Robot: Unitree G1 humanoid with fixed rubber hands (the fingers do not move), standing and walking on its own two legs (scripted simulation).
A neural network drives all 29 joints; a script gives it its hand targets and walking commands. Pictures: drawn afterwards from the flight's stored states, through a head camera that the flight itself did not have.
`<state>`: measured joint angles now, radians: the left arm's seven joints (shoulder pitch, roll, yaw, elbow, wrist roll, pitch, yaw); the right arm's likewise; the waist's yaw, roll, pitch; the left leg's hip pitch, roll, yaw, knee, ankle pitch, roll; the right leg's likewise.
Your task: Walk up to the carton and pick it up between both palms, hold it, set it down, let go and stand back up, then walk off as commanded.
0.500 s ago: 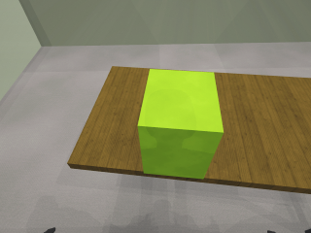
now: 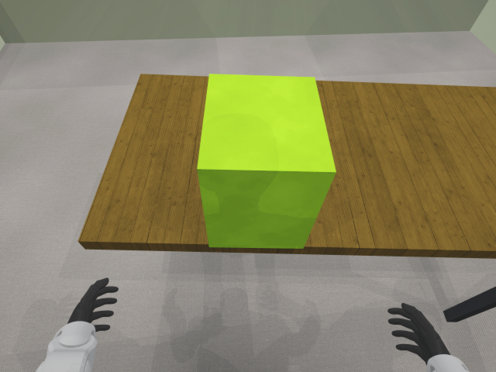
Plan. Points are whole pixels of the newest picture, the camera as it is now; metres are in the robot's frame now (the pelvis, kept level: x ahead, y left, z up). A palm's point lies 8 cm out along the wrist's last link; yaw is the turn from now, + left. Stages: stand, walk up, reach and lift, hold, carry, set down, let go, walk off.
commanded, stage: reach and lift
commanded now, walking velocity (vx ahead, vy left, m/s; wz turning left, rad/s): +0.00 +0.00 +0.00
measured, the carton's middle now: (259, 166) +0.44 +0.01 +0.05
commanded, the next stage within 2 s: none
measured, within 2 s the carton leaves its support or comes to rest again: neither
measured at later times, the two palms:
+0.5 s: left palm (62, 353) +0.15 +0.28 -0.01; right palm (429, 364) +0.15 -0.23 -0.02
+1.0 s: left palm (81, 328) +0.18 +0.26 +0.00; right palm (401, 309) +0.21 -0.20 +0.01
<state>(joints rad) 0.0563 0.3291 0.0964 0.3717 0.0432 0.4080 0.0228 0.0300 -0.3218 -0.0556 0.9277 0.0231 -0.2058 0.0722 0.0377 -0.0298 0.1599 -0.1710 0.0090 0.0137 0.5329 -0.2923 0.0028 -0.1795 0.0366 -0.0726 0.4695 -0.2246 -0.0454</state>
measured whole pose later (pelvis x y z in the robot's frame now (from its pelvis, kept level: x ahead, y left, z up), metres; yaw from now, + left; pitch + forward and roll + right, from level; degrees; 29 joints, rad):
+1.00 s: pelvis +0.03 +0.00 +0.01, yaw +1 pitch -2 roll -1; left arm 0.38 0.28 0.08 -0.11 -0.09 0.29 0.01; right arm 0.42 -0.15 0.00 -0.02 0.19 0.12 -0.06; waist 0.09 -0.07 0.11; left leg -0.07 0.01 0.03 0.34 -0.23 0.00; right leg -0.07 0.06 -0.03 0.28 -0.18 -0.05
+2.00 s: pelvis -0.03 -0.03 +0.01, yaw -1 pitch -3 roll +2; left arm -0.33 0.26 0.15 0.18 -0.24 0.44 0.01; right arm -0.18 -0.20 0.02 0.00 0.26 0.36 -0.13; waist 0.05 -0.11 0.02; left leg -0.10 0.02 0.07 0.28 -0.12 -0.01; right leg -0.17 0.07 0.01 0.34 -0.12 -0.07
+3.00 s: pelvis +0.00 +0.01 +0.01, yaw +2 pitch +6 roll -1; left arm -0.93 0.36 0.09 0.55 -0.23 0.60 0.04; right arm -0.86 -0.25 -0.09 0.61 0.29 0.38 -0.15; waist -0.04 0.02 -0.02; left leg -0.27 -0.01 0.00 0.34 -0.16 0.02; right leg -0.26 0.04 -0.04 0.27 -0.11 -0.03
